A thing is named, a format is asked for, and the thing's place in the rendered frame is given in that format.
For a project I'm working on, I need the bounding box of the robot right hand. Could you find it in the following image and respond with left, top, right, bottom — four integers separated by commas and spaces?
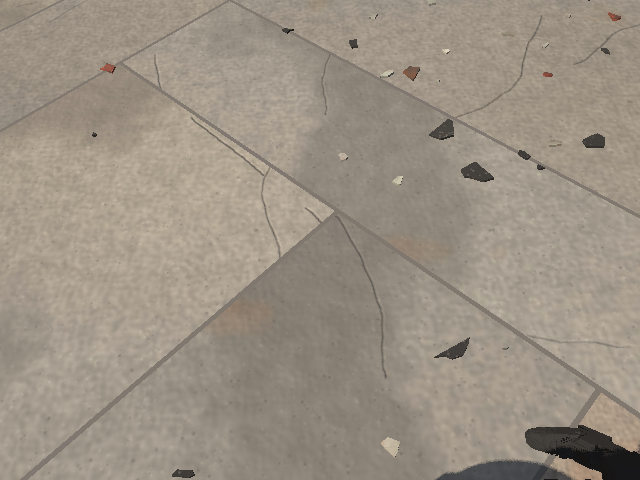
525, 425, 640, 480

